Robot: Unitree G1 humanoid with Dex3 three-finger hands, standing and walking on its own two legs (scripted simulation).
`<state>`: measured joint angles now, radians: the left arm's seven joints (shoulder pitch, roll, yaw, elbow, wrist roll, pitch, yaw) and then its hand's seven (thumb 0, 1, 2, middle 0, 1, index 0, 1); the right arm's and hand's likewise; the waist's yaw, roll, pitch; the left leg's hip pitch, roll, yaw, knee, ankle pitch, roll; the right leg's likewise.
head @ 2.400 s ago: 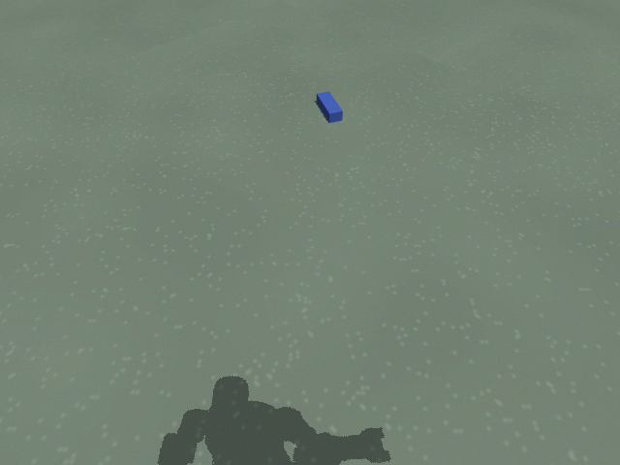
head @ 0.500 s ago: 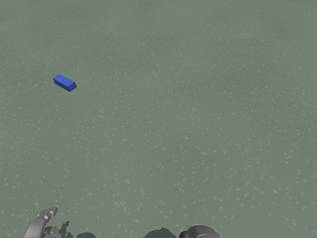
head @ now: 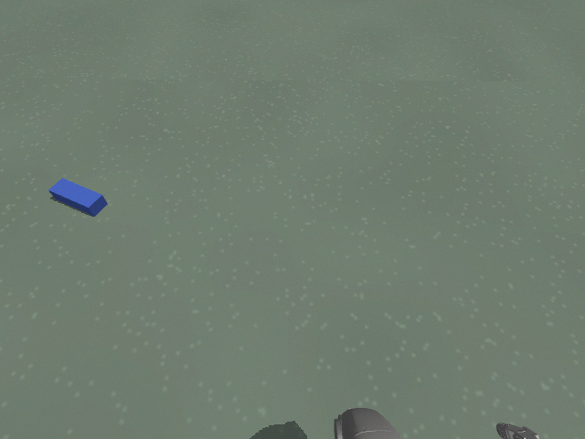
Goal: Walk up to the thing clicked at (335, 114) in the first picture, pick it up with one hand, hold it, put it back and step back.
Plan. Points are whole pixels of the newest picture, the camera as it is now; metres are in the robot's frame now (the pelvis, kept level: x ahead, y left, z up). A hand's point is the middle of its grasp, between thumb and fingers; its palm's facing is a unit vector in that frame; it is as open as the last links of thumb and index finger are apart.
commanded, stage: walk up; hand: left
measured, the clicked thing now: (78, 197) +1.18 +0.85 -0.73
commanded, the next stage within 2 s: none
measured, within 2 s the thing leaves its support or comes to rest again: neither
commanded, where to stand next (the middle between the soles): +0.72 +0.87 m, yaw -28 degrees
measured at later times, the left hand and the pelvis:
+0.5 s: hand out of the picture +0.25 +0.47 -0.11, palm faces -0.13 -0.80 -0.58, open 7.4 cm; pelvis +0.19 +0.16 -0.01, yaw -7 degrees
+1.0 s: hand out of the picture +0.50 +0.58 -0.12, palm faces -0.23 -0.78 -0.59, open 7.3 cm; pelvis +0.35 +0.31 -0.02, yaw -15 degrees
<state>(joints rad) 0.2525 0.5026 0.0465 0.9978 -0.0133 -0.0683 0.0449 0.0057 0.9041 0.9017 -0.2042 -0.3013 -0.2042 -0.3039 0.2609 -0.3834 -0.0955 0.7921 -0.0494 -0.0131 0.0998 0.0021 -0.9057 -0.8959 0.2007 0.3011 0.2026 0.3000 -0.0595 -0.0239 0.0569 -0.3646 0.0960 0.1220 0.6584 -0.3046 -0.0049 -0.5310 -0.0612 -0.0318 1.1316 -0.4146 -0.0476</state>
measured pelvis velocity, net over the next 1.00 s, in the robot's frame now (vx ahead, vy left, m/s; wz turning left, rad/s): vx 0.35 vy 0.31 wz -0.26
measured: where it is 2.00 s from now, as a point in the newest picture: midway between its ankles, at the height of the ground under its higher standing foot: (95, 329)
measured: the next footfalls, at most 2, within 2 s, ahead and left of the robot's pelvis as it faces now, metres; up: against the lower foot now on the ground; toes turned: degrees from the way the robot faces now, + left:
right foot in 0.18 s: +0.20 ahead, -0.05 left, +0.00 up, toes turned -10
left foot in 0.56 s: +0.35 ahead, +0.35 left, +0.00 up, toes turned -4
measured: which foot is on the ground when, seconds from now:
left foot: down 0.00-0.18, up 0.20-0.54, down 0.56-0.90, up 0.92-1.00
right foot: up 0.00-0.16, down 0.18-0.58, up 0.60-0.88, down 0.90-1.00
